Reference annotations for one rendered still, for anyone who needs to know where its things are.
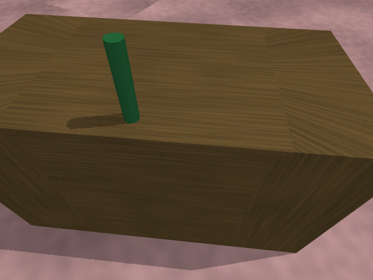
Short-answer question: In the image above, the can can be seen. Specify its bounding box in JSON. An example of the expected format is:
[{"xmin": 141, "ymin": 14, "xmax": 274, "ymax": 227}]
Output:
[{"xmin": 103, "ymin": 33, "xmax": 140, "ymax": 124}]

